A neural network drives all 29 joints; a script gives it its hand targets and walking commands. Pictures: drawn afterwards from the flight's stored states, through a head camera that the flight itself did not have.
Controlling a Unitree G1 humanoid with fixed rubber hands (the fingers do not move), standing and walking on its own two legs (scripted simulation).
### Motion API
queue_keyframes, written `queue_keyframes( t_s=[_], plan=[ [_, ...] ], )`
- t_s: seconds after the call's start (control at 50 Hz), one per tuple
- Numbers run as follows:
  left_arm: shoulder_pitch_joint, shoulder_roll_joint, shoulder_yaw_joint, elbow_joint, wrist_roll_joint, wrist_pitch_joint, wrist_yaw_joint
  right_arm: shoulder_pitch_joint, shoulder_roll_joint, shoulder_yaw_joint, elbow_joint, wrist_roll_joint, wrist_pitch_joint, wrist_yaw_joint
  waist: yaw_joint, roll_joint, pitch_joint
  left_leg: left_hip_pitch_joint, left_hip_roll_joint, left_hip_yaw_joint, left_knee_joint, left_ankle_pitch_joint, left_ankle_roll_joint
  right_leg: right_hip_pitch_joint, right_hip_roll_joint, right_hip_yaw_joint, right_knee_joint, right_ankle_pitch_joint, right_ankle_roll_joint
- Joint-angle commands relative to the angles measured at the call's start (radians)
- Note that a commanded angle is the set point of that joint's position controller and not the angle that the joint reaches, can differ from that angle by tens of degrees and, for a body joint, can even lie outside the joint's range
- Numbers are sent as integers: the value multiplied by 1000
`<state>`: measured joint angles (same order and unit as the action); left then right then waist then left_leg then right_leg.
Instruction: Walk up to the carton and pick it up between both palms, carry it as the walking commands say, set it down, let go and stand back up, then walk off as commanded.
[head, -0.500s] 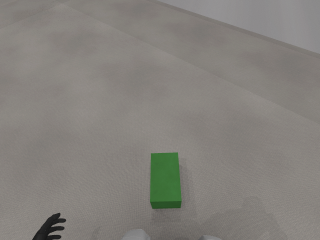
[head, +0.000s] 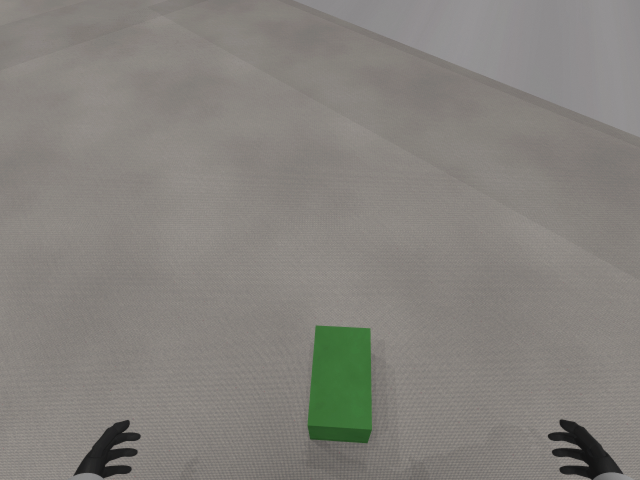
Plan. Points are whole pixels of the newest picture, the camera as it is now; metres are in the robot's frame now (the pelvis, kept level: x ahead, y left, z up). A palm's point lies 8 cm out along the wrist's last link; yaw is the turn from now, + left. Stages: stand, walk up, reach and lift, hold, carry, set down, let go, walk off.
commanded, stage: walk up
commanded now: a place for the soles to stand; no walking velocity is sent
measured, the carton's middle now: (340, 382) +0.46 -0.01 -0.70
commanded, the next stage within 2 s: stand in 0.40 s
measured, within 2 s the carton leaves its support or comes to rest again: neither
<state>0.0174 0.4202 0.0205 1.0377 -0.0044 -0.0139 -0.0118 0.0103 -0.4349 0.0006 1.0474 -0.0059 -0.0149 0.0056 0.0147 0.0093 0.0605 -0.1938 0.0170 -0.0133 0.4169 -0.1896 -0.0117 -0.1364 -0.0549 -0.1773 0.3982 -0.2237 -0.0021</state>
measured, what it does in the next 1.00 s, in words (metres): stands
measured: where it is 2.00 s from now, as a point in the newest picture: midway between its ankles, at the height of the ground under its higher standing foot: outside the picture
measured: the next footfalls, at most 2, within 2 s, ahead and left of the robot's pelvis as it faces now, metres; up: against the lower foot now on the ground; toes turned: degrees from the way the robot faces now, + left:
none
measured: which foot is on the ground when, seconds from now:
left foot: down 0.00-1.00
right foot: down 0.00-1.00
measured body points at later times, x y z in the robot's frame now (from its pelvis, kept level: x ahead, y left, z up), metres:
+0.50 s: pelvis +0.00 +0.01 +0.00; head +0.01 +0.02 +0.45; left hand +0.11 +0.34 -0.12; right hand +0.11 -0.31 -0.11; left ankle +0.02 +0.13 -0.74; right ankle +0.00 -0.11 -0.74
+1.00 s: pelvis +0.00 +0.01 -0.03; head +0.10 +0.01 +0.41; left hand +0.19 +0.30 -0.12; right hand +0.19 -0.29 -0.12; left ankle +0.02 +0.13 -0.74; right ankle +0.00 -0.11 -0.74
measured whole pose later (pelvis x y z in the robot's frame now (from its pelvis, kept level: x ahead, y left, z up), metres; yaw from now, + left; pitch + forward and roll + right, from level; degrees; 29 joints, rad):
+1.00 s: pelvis +0.00 +0.01 -0.03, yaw -5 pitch +5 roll +0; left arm 0.09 0.27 0.20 0.45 0.05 0.27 -0.05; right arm 0.02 -0.35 -0.12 0.52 -0.08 0.26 0.09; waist 0.04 0.00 0.14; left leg -0.48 0.03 0.06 0.74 -0.35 0.00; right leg -0.47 -0.03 -0.01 0.74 -0.36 0.01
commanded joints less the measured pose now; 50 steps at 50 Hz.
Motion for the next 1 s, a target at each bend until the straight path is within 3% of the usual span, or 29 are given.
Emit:
queue_keyframes(
  t_s=[0.0,0.32,0.58,0.6,0.62,0.64,0.68,0.74,0.82,0.98],
  plan=[
    [-36,180,32,-36,2,-7,3,-9,-179,-32,-24,-2,-4,-2,-11,-15,-107,5,99,-80,-49,260,47,69,-120,133,-85,115,-25],
    [-2,169,30,-15,10,-2,2,4,-170,-23,-7,-8,-8,-1,-7,11,-83,-35,98,-115,-124,130,50,102,-102,131,-120,8,-15],
    [7,164,31,-8,11,-3,3,18,-164,-22,-5,-8,-8,-2,-8,5,-82,-23,91,-112,-114,167,47,98,-107,131,-125,39,-14],
    [-139,1,107,-359,37,60,-11,-144,-14,-156,-356,-59,44,57,14,-8,12,-26,-90,59,2,-23,-12,-202,67,151,-62,-87,-28],
    [-90,46,117,-447,54,119,-23,-1,-51,-174,-398,-71,112,72,-18,-3,29,-28,-63,71,24,-98,-11,-158,74,103,-43,-144,-23],
    [-22,76,146,-453,69,174,-34,38,-85,-189,-392,-81,169,77,-20,18,49,-62,-47,77,22,-159,-15,-137,89,89,-9,-170,-12],
    [47,103,198,-506,65,239,-44,35,-130,-183,-488,-72,231,87,-9,15,41,-82,-44,88,12,-149,-7,-114,101,89,23,-163,-2],
    [129,61,220,-590,65,290,-41,79,-94,-169,-521,-79,273,89,20,0,-28,-45,-68,85,63,-12,-4,-110,96,126,61,-66,-1],
    [162,17,231,-649,69,293,-44,33,-79,-154,-622,-78,272,96,57,-12,-106,-52,-57,74,149,143,-10,-142,99,161,133,58,-2],
    [31,-39,214,-669,47,260,-24,-72,-45,-161,-606,-78,251,77,24,-12,-272,-171,-52,47,326,258,-38,-298,96,175,333,164,19]
  ],
)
